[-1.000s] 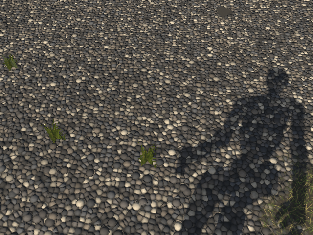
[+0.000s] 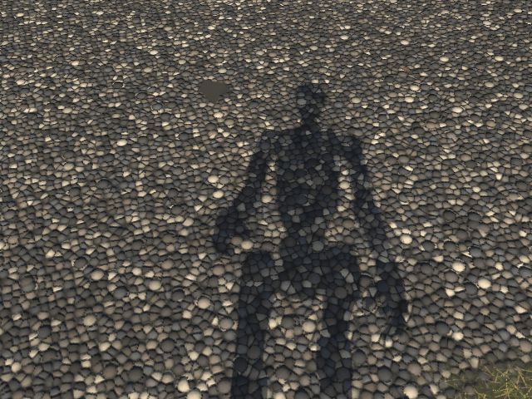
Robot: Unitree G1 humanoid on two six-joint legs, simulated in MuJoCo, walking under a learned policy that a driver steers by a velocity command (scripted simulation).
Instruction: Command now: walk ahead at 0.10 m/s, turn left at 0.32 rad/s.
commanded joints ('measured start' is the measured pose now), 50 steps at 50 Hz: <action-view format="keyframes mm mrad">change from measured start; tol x16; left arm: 1 147 160 47 -28 -19 17 28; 50 73 188 51 -177 -3 51 34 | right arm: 1 27 -123 -41 -64 -22 34 -10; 16 -47 -101 -43 -176 -26 98 44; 19 -32 -340 -96 -212 -41 76 19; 50 -101 -202 -84 -238 -25 100 50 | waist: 1 85 -98 -191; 15 54 -130 -136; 19 19 328 14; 26 88 86 -105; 41 111 121 -121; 44 71 -237 -75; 50 52 -134 -68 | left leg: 1 -267 22 -43 344 -59 3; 16 68 22 70 -208 187 33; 19 9 433 -585 -607 406 232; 24 54 191 -289 -514 557 179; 41 4 117 -516 -379 613 125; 44 -318 -159 -139 57 -64 -18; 50 -294 -61 -99 368 123 -77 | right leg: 1 351 -347 263 -176 554 -195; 15 107 -326 23 -210 -15 -125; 19 -276 4 -80 348 -477 102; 26 -196 -8 60 548 -184 89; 41 197 71 78 -95 -145 46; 44 265 -404 541 -330 -21 -145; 50 277 -205 156 -230 317 -132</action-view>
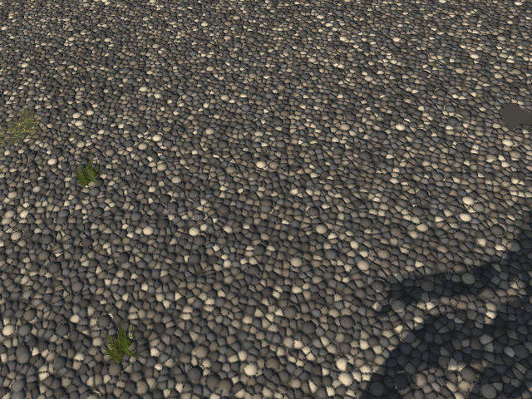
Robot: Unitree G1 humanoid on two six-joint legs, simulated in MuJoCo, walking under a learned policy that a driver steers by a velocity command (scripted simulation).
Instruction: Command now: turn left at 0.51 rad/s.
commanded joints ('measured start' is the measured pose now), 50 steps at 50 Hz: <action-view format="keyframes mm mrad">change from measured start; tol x32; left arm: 1 -4 135 36 -65 1 -19 3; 50 150 80 14 164 -14 -108 -45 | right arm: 1 20 -76 -17 -48 8 2 13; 50 71 38 64 138 -12 -89 -7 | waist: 1 16 -194 -69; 12 9 -220 -99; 15 -84 234 24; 50 -16 -157 -46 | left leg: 1 -70 22 21 71 11 -35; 12 379 28 162 -673 102 50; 15 488 472 -514 -981 -319 245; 18 431 361 -337 -1001 -211 233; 36 397 287 2 -633 760 168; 39 -122 25 6 140 -63 105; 50 -34 147 127 -147 262 35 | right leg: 1 121 -229 152 -119 419 -152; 9 113 -254 129 -54 469 -171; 15 -507 13 -52 354 -366 -1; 26 -516 -83 3 422 55 62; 36 26 24 -64 72 31 -44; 39 416 -416 790 -246 -387 -191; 40 297 -389 632 -226 -412 -176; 45 57 -239 161 -198 673 -142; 50 92 -183 22 -183 876 -136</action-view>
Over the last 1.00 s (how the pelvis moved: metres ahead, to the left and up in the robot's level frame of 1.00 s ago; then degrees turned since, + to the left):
-0.01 -0.01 0.01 35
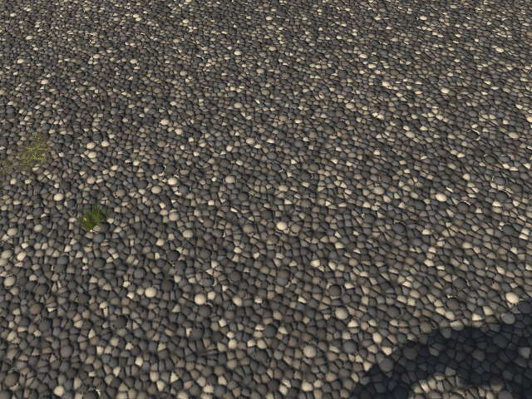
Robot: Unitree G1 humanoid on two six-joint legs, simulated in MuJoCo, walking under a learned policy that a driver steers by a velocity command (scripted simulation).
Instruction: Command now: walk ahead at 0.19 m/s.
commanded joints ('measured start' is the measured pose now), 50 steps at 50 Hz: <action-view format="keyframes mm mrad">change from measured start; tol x32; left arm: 1 -1 115 15 -24 -3 -6 11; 50 -125 46 43 75 27 24 -22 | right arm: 1 42 -13 5 -18 1 6 0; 50 244 -18 -17 163 16 -74 -35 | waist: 1 -31 -144 -53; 50 -5 19 26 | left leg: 1 67 -6 40 -140 94 -19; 9 282 -47 40 -514 152 41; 12 654 313 -301 -525 1002 258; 24 187 89 -148 -766 -241 40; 33 41 -45 36 -257 -159 41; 40 493 -91 96 -585 -51 50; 43 746 351 -609 -850 -385 227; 50 583 175 -175 -855 237 169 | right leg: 1 -4 -213 47 -40 816 -89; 9 52 -245 103 137 707 -64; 14 -206 -25 102 583 -505 33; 23 23 -64 71 141 -47 71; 33 -56 -340 460 -201 -501 -121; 40 -200 -224 240 27 -185 -78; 44 -663 -100 98 817 -277 -20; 50 -592 -136 47 717 -45 38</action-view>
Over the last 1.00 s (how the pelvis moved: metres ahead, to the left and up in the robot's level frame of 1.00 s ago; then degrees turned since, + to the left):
0.26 -0.02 0.01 5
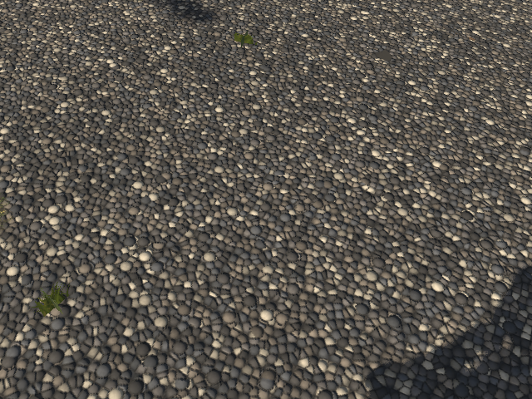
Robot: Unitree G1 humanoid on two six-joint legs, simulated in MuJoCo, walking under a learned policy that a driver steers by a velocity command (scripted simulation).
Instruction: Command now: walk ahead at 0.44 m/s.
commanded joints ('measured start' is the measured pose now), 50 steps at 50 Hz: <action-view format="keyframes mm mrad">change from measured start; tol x32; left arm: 1 -66 31 4 -67 1 4 -9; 50 164 7 15 -38 -4 20 11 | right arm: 1 83 -102 -8 -3 5 -20 -8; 15 197 -4 7 -17 33 -6 5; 37 -501 -60 -3 -241 -3 32 36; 43 80 -268 -76 -120 -53 -12 -10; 50 -132 -64 -23 -121 2 -24 -4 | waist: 1 4 96 96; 15 114 -233 -274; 38 65 -33 114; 44 -92 215 -345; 50 35 96 33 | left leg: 1 89 270 -215 -158 317 129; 12 105 258 -61 149 873 74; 14 -170 156 5 679 426 41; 15 -479 -35 -28 1014 -294 12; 16 -559 32 -135 1070 -212 33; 38 -576 97 16 282 156 0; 42 64 103 -44 149 132 83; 44 395 525 -711 -3 -4 220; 50 -101 328 -152 -140 157 68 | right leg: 1 -237 -27 -7 -45 66 29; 13 416 92 -76 -520 135 -89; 15 792 -381 725 -744 -172 -266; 20 310 -181 284 -865 75 -139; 29 383 -121 115 -927 319 -125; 41 574 -135 75 -513 950 -94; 44 -68 120 47 262 -231 -35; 50 -47 -42 73 161 15 -21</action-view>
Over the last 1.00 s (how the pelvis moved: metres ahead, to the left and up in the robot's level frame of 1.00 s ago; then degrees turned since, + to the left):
0.24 0.03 0.00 0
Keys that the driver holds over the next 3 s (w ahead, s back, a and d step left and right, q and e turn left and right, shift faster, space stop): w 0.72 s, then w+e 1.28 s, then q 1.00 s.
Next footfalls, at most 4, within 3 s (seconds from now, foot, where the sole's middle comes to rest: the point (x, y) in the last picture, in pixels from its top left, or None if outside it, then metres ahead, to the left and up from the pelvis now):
0.26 right None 0.32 -0.11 -0.78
0.84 left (243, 354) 0.63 0.06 -0.78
1.38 right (320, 277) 0.87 -0.16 -0.78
1.92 left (320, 185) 1.25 -0.19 -0.78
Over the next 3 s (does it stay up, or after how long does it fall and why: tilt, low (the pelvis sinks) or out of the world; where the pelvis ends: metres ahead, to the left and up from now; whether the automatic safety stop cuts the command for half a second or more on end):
stays up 1.19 -0.25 0.00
